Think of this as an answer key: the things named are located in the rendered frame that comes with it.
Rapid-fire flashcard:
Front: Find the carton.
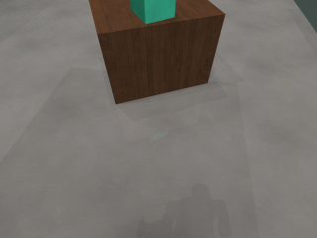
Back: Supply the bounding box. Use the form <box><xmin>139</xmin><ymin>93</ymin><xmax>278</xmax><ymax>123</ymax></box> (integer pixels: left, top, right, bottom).
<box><xmin>130</xmin><ymin>0</ymin><xmax>176</xmax><ymax>24</ymax></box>

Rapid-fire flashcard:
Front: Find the pedestal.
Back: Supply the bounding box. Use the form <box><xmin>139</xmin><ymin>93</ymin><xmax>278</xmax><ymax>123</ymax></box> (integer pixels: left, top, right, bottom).
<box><xmin>88</xmin><ymin>0</ymin><xmax>226</xmax><ymax>104</ymax></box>

